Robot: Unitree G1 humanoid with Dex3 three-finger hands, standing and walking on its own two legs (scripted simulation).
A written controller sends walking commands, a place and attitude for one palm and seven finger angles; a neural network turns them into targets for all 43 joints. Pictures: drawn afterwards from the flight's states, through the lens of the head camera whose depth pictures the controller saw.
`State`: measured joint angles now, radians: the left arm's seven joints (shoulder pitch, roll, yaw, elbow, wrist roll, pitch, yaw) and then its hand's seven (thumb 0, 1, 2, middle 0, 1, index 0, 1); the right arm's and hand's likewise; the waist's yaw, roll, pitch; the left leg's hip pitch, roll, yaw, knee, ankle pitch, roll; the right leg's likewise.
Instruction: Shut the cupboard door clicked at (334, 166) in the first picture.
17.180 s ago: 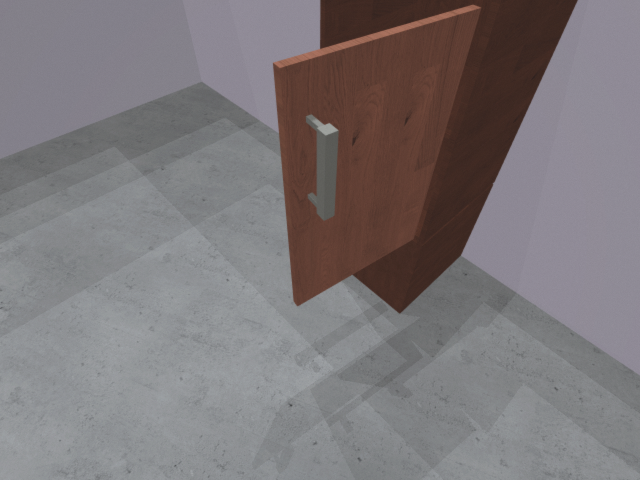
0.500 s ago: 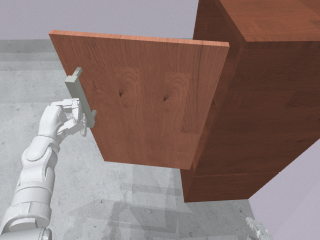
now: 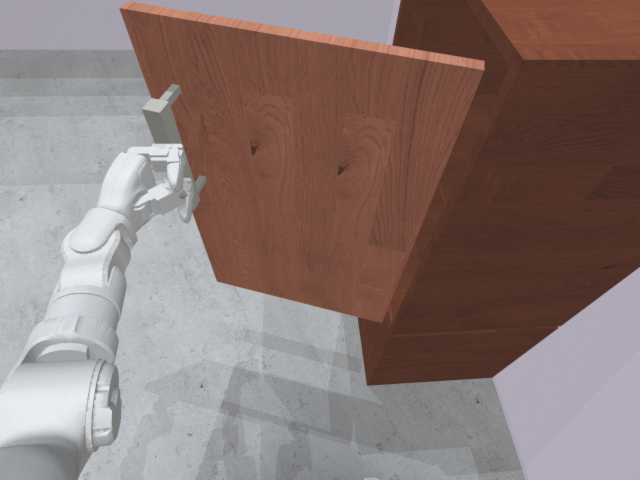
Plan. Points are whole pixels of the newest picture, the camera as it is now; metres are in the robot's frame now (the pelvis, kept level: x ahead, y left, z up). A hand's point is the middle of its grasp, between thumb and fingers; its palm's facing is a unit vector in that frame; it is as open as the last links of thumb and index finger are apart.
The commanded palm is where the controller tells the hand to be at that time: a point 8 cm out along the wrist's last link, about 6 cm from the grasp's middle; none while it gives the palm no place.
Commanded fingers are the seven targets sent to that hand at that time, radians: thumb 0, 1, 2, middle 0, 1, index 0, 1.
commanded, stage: push the door shut along its arc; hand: left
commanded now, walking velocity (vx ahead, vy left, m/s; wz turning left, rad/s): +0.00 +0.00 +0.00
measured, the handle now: (182, 151) +0.52 +0.18 +0.10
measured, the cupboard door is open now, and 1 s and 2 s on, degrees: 71 59 48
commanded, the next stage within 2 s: pull the fist back off the door in 1.26 s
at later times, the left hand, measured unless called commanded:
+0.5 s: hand (225, 162) +0.49 +0.12 +0.11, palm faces -0.33 -0.94 -0.01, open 3.1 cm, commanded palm +0.50 +0.17 +0.11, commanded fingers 0.00 0.90 0.90 -1.30 -1.50 -1.30 -1.50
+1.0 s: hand (251, 140) +0.54 +0.09 +0.11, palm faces -0.41 -0.91 +0.00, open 3.1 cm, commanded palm +0.55 +0.13 +0.11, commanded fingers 0.00 0.90 0.90 -1.30 -1.50 -1.30 -1.50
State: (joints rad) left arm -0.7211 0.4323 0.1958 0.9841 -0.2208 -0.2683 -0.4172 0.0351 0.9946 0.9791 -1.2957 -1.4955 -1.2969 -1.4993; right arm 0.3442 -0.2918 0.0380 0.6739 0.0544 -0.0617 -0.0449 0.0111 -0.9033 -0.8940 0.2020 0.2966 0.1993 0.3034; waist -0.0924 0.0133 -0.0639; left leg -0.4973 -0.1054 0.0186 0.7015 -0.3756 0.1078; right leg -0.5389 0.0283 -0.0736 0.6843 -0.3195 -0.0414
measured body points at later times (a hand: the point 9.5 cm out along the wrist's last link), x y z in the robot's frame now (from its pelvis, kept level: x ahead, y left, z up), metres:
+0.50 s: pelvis +0.00 -0.01 -0.01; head +0.09 -0.01 +0.43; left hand +0.51 +0.17 +0.11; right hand +0.00 -0.29 -0.12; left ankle -0.02 +0.04 -0.72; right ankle +0.01 -0.10 -0.71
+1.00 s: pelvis +0.01 -0.03 -0.02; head +0.13 -0.02 +0.41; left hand +0.55 +0.14 +0.12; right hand -0.02 -0.31 -0.13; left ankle -0.02 +0.04 -0.71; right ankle +0.01 -0.10 -0.71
